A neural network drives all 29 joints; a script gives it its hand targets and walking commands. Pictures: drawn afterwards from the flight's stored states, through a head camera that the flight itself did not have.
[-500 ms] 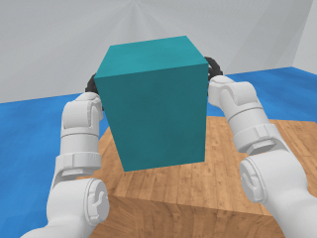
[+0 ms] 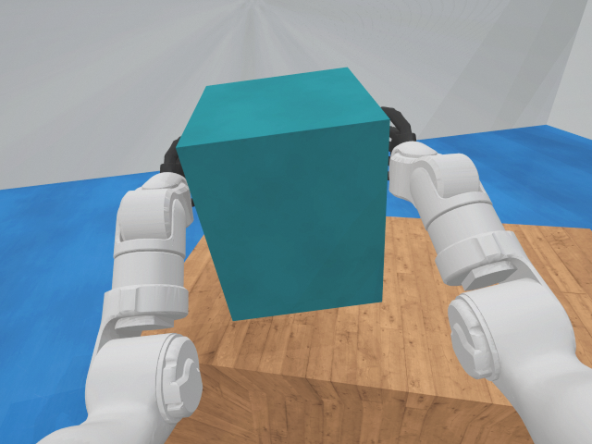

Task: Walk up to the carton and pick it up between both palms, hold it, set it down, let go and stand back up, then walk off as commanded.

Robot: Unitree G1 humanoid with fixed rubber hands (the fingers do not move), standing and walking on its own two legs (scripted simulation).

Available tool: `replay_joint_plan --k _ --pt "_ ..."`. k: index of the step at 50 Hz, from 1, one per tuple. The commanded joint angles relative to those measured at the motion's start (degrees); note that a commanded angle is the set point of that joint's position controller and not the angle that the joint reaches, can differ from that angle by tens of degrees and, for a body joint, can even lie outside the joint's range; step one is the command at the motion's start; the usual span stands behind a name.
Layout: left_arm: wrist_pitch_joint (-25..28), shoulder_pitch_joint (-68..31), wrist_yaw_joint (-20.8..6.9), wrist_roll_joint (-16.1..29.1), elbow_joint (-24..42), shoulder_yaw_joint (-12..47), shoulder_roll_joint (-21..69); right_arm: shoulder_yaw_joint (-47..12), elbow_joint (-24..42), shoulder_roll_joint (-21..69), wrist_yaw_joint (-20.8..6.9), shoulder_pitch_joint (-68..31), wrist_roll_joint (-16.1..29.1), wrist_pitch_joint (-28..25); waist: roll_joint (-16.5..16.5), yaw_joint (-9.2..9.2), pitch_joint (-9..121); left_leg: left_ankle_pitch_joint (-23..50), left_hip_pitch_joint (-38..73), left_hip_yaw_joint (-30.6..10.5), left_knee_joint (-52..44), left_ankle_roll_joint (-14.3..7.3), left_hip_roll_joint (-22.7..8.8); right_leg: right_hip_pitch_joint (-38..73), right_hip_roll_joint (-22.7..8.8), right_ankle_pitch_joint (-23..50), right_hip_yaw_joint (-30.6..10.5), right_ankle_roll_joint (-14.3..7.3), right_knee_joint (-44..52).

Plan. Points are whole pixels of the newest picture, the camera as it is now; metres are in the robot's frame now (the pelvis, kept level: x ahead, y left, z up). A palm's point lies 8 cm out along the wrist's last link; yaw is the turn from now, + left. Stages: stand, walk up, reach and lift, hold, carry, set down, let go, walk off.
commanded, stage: hold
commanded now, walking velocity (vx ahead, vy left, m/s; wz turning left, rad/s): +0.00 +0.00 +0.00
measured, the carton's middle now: (291, 190) +0.38 +0.00 +0.25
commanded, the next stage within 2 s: none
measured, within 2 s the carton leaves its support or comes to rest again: neither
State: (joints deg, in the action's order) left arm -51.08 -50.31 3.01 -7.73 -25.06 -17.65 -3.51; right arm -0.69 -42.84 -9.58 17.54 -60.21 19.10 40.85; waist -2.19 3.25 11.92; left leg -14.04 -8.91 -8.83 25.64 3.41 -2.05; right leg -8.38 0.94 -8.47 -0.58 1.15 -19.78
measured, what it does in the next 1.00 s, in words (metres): stands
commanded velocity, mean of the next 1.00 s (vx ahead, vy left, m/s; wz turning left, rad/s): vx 0.00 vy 0.00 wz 0.00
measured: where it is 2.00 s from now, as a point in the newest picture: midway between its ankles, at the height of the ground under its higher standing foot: outside the picture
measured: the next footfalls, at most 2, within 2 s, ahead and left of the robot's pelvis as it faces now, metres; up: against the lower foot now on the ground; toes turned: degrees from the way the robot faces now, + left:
none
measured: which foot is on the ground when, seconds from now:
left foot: down 0.00-1.00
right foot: down 0.00-1.00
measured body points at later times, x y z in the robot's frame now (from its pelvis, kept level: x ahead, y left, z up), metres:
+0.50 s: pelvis +0.00 +0.00 +0.00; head -0.10 +0.01 +0.44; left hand +0.37 +0.15 +0.27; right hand +0.37 -0.15 +0.30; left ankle +0.01 +0.16 -0.74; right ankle +0.03 -0.13 -0.74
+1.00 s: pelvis +0.00 +0.00 +0.00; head -0.11 +0.00 +0.44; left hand +0.37 +0.15 +0.28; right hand +0.38 -0.15 +0.30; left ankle +0.01 +0.16 -0.74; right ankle +0.03 -0.13 -0.74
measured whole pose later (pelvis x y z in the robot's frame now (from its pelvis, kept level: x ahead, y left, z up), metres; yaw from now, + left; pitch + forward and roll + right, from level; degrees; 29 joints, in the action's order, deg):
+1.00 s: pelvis +0.00 +0.00 +0.00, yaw +0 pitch -3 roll -2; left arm -51.1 -51.2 3.2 -7.7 -26.1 -18.3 -3.5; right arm -0.5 -43.5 -9.6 17.6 -60.7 19.0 41.3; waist -2.4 3.1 12.0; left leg -13.8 -9.0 -8.8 25.6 3.4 -2.0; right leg -8.4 1.1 -8.4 -1.2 1.2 -19.9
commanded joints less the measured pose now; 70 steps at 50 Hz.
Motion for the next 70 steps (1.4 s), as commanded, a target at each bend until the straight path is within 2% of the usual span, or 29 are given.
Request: replay_joint_plan --k 1,21,53,70 --pt "7.87 -64.0 -8.17 12.9 18.58 22.36 33.03 -13.05 23.2 44.9 -10.1 -54.34 13.86 -2.05 -0.71 0.65 24.18 15.09 -3.74 5.82 -5.15 0.23 5.64 19.53 4.36 14.32 0.58 1.6 -0.07" --pt "6.64 -62.83 -8.44 12.35 19.5 22.53 33.06 -13.43 23.99 43.86 -10.19 -53.6 14.49 -1.15 -0.57 0.56 22.62 16.46 -2.86 5.85 -5.07 0.58 5.26 19.04 4.76 14.68 0.57 1.28 0.0" --pt "8.18 -65.25 -8.04 12.8 15.7 21.16 32.77 -11.98 21.55 44.99 -10.38 -56.04 13.07 -2.09 0.0 0.32 23.68 11.72 -4.47 5.9 -5.63 -0.23 5.44 17.57 4.14 10.92 0.39 1.44 0.58" --pt "7.58 -64.06 -7.96 13.06 18.12 22.29 33.28 -12.91 22.97 44.25 -10.11 -54.65 14.39 -1.62 -0.68 0.67 23.73 15.28 -2.91 5.81 -4.97 0.33 5.37 18.23 4.56 13.95 0.32 1.4 0.27"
